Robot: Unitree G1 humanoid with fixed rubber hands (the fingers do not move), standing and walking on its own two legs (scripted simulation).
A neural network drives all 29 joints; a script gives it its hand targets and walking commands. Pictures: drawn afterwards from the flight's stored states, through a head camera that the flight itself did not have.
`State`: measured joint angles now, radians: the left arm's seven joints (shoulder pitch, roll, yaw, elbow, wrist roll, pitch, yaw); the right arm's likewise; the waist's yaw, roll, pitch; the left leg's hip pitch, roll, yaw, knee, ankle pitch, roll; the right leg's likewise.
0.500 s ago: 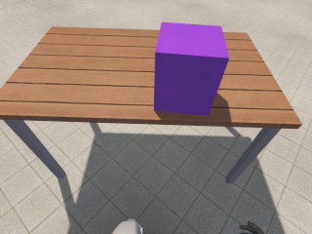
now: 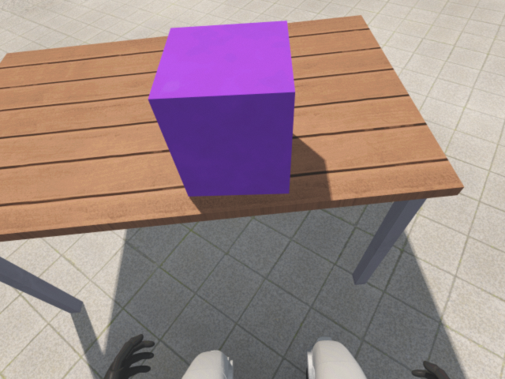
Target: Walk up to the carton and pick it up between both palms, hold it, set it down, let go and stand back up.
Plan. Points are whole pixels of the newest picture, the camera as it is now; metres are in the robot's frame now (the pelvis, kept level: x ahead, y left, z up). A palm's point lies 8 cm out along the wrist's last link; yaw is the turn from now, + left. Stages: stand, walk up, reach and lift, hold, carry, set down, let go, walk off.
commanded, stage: walk up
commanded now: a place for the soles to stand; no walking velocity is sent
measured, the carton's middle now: (233, 115) +0.56 +0.04 +0.07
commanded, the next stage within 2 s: none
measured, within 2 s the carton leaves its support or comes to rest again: neither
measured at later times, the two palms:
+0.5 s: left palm out of the picture +0.09 +0.26 -0.08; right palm (433, 359) +0.15 -0.24 -0.07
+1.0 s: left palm out of the picture +0.11 +0.25 -0.08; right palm (437, 372) +0.13 -0.25 -0.10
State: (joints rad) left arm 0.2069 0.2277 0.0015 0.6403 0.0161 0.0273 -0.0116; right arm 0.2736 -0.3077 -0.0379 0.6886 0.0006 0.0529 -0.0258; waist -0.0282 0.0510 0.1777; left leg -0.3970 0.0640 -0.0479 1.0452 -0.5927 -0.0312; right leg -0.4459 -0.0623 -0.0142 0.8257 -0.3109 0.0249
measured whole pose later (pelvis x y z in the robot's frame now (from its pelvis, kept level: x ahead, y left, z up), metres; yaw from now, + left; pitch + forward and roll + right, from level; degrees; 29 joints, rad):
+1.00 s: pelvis +0.07 +0.00 +0.02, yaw +4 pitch -1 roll +0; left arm 0.38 0.25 0.00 0.68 0.02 0.00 0.00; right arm 0.37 -0.26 -0.03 0.73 -0.03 0.01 0.02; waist 0.01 0.02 0.02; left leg -0.17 0.00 0.00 0.65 -0.46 0.00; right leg -0.32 -0.07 -0.04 0.69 -0.35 0.03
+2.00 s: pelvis +0.05 +0.02 +0.03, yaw +3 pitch -4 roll +0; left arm 0.23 0.25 0.00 0.75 0.01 0.03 0.00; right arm 0.26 -0.22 0.00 0.72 0.00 0.01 0.01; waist 0.01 -0.02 0.08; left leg -0.16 -0.01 0.03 0.59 -0.36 0.03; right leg -0.29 -0.03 -0.01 0.56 -0.21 0.02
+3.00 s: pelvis +0.05 -0.02 +0.02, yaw +3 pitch -4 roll -1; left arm 0.07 0.29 0.06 0.42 0.02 0.43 -0.02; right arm 0.06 -0.22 -0.06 0.77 0.00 -0.07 0.02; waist -0.02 0.00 0.18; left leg -0.23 0.05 -0.01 0.75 -0.44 -0.03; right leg -0.35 0.02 -0.06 0.70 -0.28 -0.03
